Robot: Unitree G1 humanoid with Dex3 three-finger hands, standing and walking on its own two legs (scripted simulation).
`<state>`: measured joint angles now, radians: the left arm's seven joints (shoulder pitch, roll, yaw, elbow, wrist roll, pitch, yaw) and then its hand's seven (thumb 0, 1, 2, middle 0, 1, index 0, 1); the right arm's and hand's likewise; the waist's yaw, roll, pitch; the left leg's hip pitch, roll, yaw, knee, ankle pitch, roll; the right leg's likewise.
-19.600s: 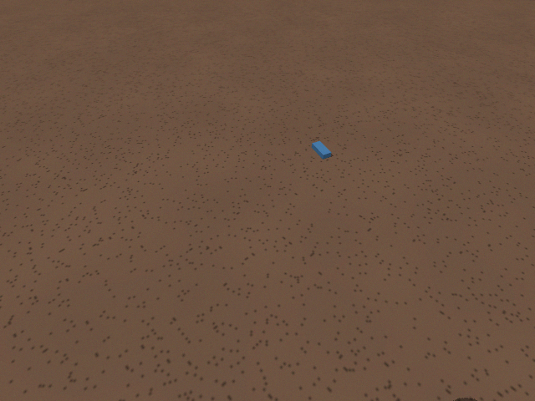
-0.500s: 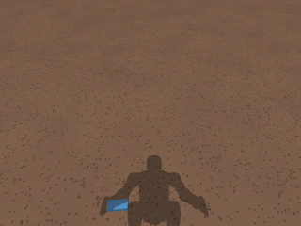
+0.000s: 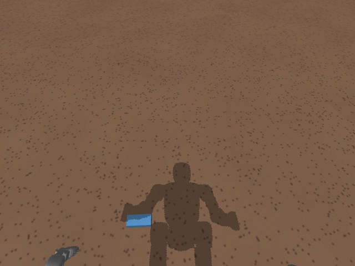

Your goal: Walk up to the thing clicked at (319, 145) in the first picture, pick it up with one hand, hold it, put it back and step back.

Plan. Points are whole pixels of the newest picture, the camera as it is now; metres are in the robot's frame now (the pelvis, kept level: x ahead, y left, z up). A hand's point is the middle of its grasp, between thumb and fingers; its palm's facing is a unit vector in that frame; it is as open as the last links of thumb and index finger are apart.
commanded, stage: rise first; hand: left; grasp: from above
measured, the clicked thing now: (139, 220) +0.44 +0.21 -0.75
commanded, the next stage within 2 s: none
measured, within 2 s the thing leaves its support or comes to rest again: neither
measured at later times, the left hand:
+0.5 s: hand out of the picture +0.13 +0.26 -0.22, palm faces -0.19 -0.88 -0.44, open 14.0 cm
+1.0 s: hand (102, 255) +0.23 +0.27 -0.40, palm faces -0.47 -0.49 -0.74, open 14.0 cm
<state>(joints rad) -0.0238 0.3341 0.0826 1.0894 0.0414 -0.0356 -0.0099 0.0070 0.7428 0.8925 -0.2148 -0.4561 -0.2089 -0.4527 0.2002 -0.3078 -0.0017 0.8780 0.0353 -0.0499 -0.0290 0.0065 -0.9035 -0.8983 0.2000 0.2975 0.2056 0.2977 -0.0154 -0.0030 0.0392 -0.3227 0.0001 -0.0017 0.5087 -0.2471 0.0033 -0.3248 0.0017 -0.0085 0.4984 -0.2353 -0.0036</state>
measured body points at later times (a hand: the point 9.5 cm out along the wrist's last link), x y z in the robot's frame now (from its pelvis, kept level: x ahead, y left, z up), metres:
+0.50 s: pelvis +0.00 +0.01 -0.08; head +0.08 +0.03 +0.37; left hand +0.14 +0.30 -0.19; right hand +0.16 -0.24 -0.17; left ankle +0.01 +0.12 -0.74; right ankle +0.01 -0.12 -0.74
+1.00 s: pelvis -0.05 +0.00 -0.25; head +0.13 +0.01 +0.16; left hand +0.25 +0.30 -0.36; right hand +0.13 -0.27 -0.37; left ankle +0.01 +0.12 -0.74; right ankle +0.01 -0.12 -0.74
